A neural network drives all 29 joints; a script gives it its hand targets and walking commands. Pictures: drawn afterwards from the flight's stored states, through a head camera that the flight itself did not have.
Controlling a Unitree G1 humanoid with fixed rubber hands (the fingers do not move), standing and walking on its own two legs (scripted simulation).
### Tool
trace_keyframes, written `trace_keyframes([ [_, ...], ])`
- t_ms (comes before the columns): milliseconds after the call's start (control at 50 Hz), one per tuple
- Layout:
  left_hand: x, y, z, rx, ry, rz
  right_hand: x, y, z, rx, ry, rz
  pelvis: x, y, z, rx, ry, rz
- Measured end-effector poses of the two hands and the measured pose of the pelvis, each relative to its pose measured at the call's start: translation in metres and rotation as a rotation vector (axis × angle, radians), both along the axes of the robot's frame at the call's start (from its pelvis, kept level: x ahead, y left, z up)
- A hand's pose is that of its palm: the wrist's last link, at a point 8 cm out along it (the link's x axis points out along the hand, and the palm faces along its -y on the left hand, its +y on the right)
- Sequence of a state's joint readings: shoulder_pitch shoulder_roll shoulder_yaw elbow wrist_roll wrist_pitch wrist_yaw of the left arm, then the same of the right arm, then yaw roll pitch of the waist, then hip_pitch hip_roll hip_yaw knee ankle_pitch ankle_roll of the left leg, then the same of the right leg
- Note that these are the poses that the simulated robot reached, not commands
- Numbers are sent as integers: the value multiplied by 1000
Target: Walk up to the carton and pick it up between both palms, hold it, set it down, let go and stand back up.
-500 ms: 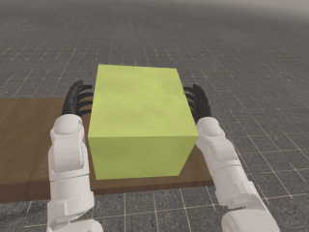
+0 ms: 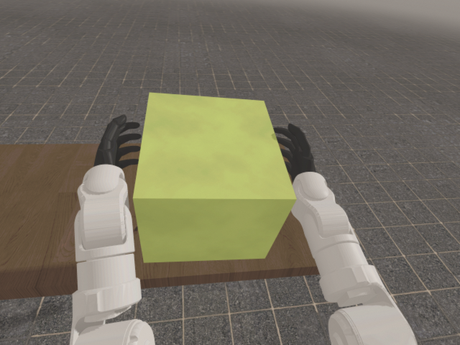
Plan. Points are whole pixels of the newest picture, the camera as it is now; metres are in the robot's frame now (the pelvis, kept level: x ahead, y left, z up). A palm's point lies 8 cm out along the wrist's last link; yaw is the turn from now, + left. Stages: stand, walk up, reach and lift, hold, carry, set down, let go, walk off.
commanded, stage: hold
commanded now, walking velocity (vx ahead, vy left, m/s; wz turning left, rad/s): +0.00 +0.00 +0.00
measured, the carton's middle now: (207, 176) +0.39 +0.01 +0.14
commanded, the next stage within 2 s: none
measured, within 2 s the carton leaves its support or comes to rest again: neither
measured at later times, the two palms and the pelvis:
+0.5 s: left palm (109, 167) +0.35 +0.17 +0.19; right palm (296, 169) +0.36 -0.14 +0.17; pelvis +0.01 +0.00 +0.00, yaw +0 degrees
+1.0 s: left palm (110, 167) +0.35 +0.17 +0.19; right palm (298, 169) +0.36 -0.14 +0.18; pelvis +0.01 +0.00 +0.00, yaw +0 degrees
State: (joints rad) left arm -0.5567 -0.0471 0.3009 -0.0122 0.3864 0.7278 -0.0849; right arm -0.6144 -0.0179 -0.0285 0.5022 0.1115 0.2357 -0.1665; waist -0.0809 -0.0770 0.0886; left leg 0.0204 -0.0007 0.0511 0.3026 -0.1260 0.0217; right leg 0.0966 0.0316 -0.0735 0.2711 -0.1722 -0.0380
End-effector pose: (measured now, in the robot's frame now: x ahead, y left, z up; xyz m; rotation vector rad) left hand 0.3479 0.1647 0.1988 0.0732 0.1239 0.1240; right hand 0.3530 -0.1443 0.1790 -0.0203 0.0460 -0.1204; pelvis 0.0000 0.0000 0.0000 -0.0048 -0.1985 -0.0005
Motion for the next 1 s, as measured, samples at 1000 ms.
trace_keyframes([
  [1000,2,1,-4,-3,4,18,7,2,-4,5,3,17,11,-3,0,1,-1,6],
])
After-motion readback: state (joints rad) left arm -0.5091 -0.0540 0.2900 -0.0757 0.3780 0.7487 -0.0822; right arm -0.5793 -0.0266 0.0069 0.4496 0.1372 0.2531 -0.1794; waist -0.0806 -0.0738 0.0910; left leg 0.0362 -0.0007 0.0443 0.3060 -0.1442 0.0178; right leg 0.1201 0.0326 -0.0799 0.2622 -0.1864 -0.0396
